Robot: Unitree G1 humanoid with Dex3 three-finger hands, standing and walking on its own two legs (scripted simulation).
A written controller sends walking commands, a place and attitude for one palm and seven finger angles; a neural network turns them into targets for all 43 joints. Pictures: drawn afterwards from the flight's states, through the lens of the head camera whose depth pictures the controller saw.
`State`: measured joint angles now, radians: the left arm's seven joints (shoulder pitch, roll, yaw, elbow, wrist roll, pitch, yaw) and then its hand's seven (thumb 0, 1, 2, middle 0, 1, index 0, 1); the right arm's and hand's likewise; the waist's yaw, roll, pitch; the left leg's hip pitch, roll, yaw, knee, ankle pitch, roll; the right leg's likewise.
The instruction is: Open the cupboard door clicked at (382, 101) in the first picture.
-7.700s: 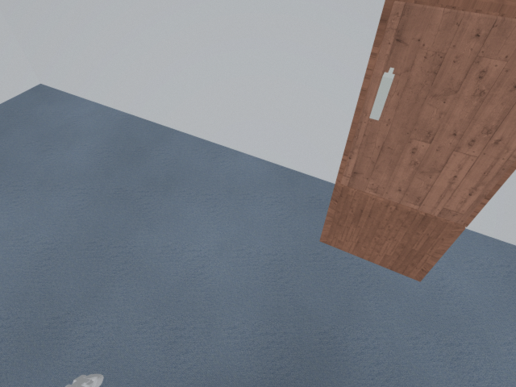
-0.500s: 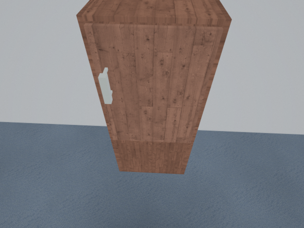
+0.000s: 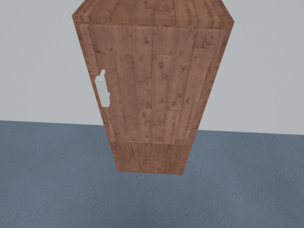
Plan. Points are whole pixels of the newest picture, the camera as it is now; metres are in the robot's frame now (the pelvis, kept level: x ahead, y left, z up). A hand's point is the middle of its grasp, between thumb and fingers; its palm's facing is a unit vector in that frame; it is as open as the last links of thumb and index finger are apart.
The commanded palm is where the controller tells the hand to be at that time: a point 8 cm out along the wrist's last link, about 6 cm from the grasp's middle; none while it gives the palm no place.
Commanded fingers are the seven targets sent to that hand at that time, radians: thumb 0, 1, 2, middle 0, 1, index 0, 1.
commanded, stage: look again from close up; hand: left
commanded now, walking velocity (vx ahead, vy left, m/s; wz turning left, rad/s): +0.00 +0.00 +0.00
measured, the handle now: (104, 88) +0.55 +0.21 +0.04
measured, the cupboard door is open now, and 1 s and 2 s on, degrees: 0 0 0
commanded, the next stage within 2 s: raise the hand with hooked fingers in 0.04 s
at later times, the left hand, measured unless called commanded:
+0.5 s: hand (101, 201) +0.19 +0.15 -0.02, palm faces -0.01 -1.00 -0.04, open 8.2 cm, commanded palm +0.14 +0.23 -0.04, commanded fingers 0.00 0.46 0.71 -0.23 -0.58 -0.23 -0.58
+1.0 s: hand (79, 188) +0.21 +0.20 +0.00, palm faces +0.02 -1.00 -0.08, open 11.2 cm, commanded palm +0.18 +0.25 +0.00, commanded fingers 0.00 -0.13 0.46 -0.27 -0.96 -0.27 -0.96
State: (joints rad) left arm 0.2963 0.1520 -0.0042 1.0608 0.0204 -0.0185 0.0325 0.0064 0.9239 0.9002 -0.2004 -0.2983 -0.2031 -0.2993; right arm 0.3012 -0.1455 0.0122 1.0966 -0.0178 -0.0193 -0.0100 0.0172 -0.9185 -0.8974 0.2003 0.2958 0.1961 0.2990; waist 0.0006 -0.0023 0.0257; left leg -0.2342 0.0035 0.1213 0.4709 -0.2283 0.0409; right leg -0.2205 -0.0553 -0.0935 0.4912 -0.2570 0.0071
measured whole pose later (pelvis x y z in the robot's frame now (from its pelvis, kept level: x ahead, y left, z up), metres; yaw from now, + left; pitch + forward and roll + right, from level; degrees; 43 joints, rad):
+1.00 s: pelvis -0.01 -0.04 -0.06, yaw +1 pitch +11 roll +0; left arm 0.32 0.30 0.33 0.14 -0.37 -0.38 -0.43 0.00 0.10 0.56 -0.26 -0.82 -0.26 -0.82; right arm 0.28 -0.24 0.00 0.62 0.04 -0.23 -0.06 0.02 -0.90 -0.90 0.21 0.30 0.20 0.30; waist -0.01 0.04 -0.09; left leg -0.72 0.07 0.05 0.96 -0.43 -0.01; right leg -0.68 -0.03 -0.14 0.95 -0.46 -0.05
